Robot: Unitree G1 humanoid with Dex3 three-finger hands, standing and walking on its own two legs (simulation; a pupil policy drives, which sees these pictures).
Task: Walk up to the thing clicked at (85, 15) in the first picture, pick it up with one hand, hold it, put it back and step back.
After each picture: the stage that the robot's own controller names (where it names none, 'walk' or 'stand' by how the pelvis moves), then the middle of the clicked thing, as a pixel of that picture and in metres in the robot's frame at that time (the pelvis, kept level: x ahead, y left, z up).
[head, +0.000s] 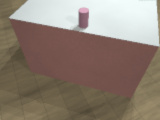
stand; (83, 18) +0.90 +0.03 -0.07
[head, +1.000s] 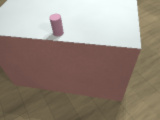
walk; (56, 25) +0.77 +0.22 -0.05
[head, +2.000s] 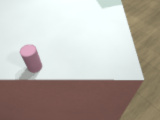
stand; (31, 59) +0.47 +0.26 -0.03
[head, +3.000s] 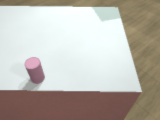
stand; (35, 70) +0.46 +0.24 -0.07
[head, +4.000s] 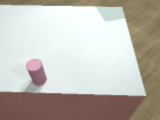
stand; (37, 72) +0.45 +0.23 -0.07
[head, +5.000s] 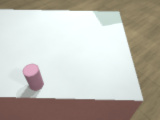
stand; (33, 77) +0.43 +0.24 -0.07
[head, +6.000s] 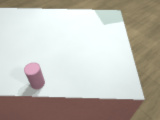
stand; (35, 76) +0.43 +0.24 -0.07
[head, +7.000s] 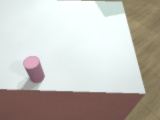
rise first; (34, 70) +0.44 +0.24 -0.07
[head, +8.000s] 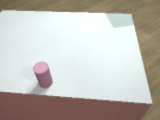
rise first; (43, 75) +0.44 +0.23 -0.07
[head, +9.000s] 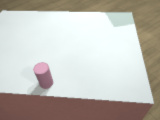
go down; (44, 76) +0.44 +0.23 -0.07
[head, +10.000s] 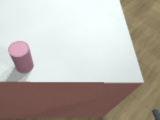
go down; (22, 58) +0.45 +0.21 -0.02
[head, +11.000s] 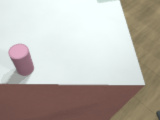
approach; (22, 60) +0.44 +0.22 -0.01
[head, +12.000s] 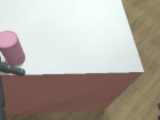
close in; (11, 49) +0.46 +0.23 +0.02
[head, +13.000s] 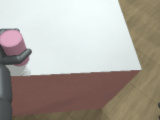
lift; (16, 49) +0.46 +0.20 +0.02
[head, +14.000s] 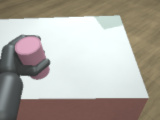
lift; (34, 59) +0.33 +0.16 +0.19
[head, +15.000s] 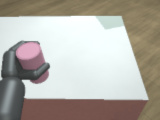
hold; (34, 64) +0.33 +0.17 +0.16
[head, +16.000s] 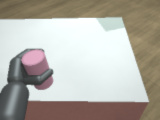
hold; (38, 70) +0.33 +0.16 +0.13
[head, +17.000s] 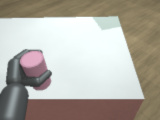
crouch; (37, 71) +0.33 +0.16 +0.13
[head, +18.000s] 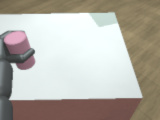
lower; (21, 51) +0.41 +0.22 +0.14
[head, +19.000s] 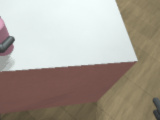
lower; out of the picture +0.49 +0.23 +0.04
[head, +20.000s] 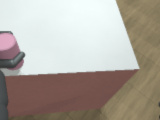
lower; (9, 52) +0.44 +0.22 +0.02
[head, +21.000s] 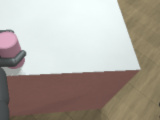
lower; (11, 51) +0.45 +0.22 +0.02
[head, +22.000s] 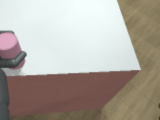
lower; (11, 52) +0.44 +0.22 +0.02
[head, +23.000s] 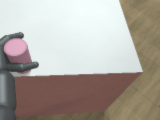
open; (20, 57) +0.43 +0.20 +0.02
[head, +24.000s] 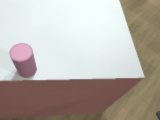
sink last; (24, 61) +0.41 +0.19 +0.00
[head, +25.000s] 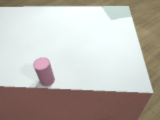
stand; (44, 72) +0.43 +0.21 -0.01
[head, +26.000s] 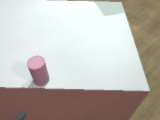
stand; (39, 71) +0.42 +0.20 -0.01
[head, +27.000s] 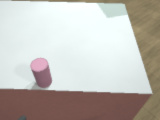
stand; (42, 73) +0.42 +0.19 -0.01
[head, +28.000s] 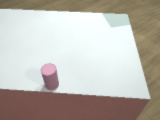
stand; (50, 77) +0.44 +0.18 -0.07
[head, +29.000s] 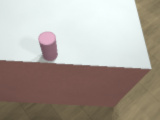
walk; (48, 47) +0.50 +0.16 -0.05
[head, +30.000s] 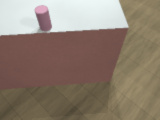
walk; (43, 18) +0.71 +0.25 -0.05
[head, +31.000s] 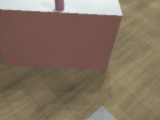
stand; (59, 1) +1.04 +0.21 -0.05
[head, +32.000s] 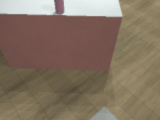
stand; (59, 4) +1.03 +0.21 -0.07
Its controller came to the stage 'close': yes
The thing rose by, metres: 0.23
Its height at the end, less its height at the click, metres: +0.00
